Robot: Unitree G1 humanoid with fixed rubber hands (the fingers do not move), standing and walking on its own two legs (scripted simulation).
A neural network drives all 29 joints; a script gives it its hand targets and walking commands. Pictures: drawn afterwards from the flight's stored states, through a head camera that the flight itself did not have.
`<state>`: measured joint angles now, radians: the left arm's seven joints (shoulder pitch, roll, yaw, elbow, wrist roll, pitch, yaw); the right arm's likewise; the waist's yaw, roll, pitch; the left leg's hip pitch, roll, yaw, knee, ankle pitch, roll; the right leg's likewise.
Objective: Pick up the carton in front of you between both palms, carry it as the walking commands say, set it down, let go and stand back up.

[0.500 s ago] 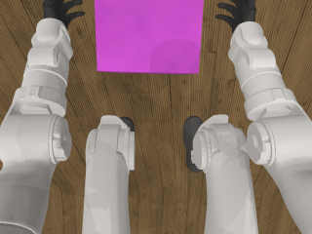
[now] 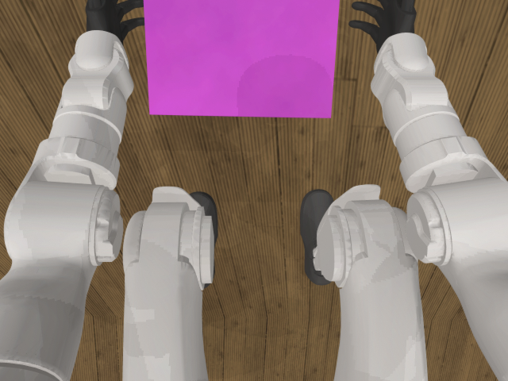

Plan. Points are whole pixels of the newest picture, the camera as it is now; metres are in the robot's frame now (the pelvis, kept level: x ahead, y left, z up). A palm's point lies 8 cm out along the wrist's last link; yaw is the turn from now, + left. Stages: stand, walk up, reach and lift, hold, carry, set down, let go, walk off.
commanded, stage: reach and lift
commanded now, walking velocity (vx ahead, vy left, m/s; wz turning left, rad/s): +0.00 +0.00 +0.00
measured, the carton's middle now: (241, 47) +0.51 +0.04 -0.25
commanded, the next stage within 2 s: none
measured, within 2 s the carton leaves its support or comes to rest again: leaves its support in 0.42 s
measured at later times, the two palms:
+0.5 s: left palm (128, 18) +0.52 +0.18 -0.17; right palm (376, 19) +0.52 -0.12 -0.16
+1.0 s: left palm out of the picture +0.47 +0.18 +0.04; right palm out of the picture +0.49 -0.12 +0.04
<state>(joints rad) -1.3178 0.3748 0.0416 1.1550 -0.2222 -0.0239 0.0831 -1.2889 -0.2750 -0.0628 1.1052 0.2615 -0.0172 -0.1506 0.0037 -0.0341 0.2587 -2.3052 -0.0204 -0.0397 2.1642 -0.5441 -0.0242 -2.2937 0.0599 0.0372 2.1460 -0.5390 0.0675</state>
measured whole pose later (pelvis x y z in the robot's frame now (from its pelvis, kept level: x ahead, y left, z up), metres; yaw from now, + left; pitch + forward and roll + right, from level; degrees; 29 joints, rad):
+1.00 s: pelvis +0.00 -0.01 +0.10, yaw +2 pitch +41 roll -1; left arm -1.02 0.06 0.41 0.80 0.19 0.30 0.04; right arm -0.99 0.03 -0.49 0.74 -0.17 0.28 -0.10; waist 0.01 -0.03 -0.16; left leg -2.04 -0.11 -0.09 1.81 -0.50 -0.06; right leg -2.02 0.13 0.09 1.81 -0.52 0.08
